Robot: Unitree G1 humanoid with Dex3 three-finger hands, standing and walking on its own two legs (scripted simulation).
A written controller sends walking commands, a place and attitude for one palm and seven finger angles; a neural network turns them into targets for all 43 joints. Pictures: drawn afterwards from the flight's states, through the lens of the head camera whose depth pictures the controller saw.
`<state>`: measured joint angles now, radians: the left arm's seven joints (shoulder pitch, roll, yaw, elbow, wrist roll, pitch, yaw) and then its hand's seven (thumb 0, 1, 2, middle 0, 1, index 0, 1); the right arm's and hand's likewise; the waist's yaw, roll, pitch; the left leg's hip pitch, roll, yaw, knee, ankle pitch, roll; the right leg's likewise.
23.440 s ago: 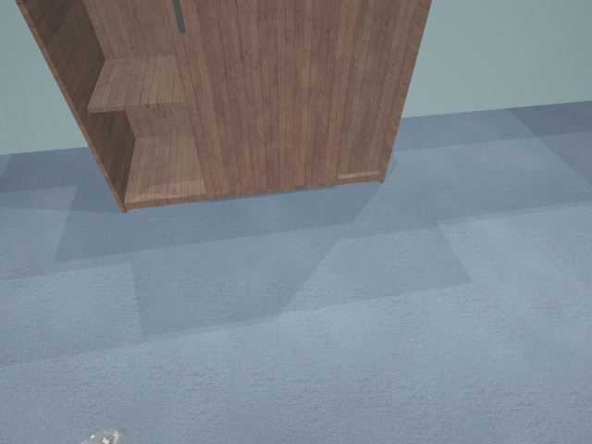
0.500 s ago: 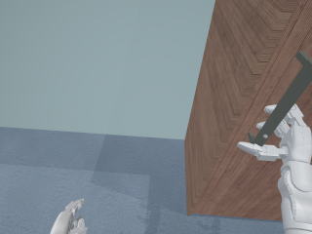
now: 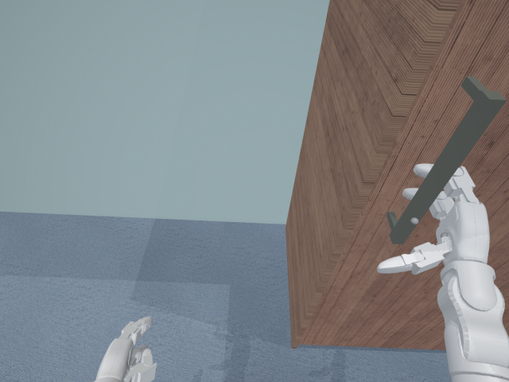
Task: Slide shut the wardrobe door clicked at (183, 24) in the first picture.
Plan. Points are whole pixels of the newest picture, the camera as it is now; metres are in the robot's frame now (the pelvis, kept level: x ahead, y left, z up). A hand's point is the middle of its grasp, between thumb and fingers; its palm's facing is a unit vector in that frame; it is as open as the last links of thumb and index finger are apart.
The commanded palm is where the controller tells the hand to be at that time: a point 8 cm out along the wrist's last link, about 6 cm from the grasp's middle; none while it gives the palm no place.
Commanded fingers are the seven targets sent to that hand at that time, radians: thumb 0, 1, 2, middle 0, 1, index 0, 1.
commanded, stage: slip the hand off the handle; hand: right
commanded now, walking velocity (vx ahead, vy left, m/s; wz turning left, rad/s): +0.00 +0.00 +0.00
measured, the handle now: (428, 174) +0.37 -0.22 +0.18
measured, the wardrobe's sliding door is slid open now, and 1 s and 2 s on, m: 0.00 0.00 0.00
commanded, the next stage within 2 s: draw the hand back to the body in 1.24 s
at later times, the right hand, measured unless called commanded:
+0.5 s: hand (463, 225) +0.32 -0.27 +0.14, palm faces +0.22 +0.97 -0.13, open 14.7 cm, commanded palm +0.27 -0.31 +0.15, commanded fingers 0.00 0.55 -0.20 0.25 1.15 0.25 1.15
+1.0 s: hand (484, 288) +0.22 -0.25 +0.14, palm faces +0.25 +0.96 -0.15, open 14.7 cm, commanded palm +0.18 -0.30 +0.15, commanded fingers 0.00 0.55 -0.20 0.25 1.15 0.25 1.15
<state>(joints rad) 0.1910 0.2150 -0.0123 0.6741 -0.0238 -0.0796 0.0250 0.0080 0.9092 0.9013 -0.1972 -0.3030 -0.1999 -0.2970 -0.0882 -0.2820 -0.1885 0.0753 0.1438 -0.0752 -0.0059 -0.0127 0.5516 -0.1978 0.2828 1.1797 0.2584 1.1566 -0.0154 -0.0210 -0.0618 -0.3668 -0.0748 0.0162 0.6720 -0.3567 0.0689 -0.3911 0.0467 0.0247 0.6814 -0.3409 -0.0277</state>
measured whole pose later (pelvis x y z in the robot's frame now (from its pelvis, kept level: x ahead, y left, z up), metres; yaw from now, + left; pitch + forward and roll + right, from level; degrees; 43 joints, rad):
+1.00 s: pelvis -0.02 +0.00 +0.00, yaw -1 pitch +0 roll +1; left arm 0.19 0.25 -0.04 0.65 -0.03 -0.15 0.08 0.01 0.91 0.90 -0.20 -0.30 -0.20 -0.30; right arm 0.19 -0.34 -0.30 -0.07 0.26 -0.13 0.13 -0.01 0.55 -0.20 0.25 1.15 0.25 1.15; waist -0.05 -0.04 -0.04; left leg -0.31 -0.07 0.04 0.63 -0.32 0.07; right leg -0.35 0.05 0.05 0.66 -0.31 -0.03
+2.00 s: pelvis -0.02 -0.02 +0.02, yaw -1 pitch -4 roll +1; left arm 0.19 0.22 -0.04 0.63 -0.01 -0.18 0.09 0.01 0.91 0.90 -0.20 -0.30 -0.20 -0.30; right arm 0.37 -0.36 -0.33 -0.33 0.18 0.03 -0.03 -0.01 0.39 -0.28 0.24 1.05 0.25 1.05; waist -0.06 -0.06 0.01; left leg -0.14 -0.07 0.02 0.46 -0.24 0.05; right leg -0.20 0.05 0.04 0.52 -0.25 -0.05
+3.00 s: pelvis +0.00 +0.00 +0.02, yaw +1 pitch -6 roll +0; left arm 0.19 0.22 0.00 0.69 0.01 -0.10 0.07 0.01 0.91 0.90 -0.20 -0.30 -0.20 -0.30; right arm 0.48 -0.36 -0.32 -0.38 0.09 -0.09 -0.12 0.01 -0.88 -0.89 0.21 0.30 0.21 0.30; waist -0.07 -0.06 0.04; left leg -0.03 -0.09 -0.01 0.34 -0.21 0.07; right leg -0.07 0.02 0.02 0.40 -0.23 -0.03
